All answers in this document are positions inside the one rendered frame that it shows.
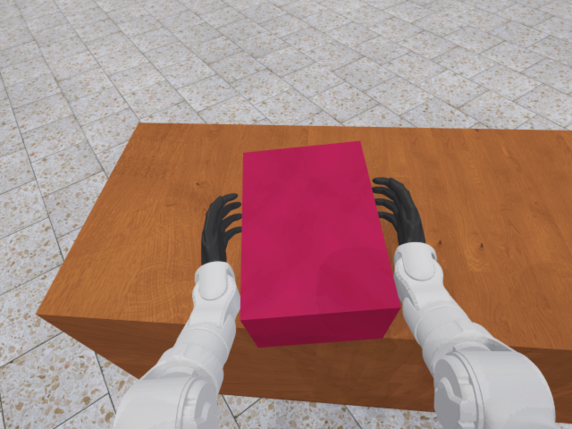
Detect carton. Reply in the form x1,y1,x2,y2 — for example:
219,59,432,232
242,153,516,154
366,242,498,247
240,141,400,348

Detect robot right upper arm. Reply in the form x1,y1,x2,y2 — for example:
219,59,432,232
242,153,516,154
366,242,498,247
433,350,557,429

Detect robot left forearm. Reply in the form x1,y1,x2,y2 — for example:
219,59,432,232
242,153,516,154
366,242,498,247
113,261,240,429

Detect right robot hand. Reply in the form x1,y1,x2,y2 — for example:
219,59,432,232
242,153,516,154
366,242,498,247
372,177,426,246

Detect pedestal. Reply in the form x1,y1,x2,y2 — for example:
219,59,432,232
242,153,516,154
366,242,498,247
36,122,572,424

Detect left robot hand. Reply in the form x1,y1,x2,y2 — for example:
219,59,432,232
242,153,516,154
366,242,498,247
201,193,242,265

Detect robot left upper arm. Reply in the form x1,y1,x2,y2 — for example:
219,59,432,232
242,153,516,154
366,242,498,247
114,375,219,429

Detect robot right forearm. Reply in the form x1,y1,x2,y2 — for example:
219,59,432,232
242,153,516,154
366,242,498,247
393,242,555,423

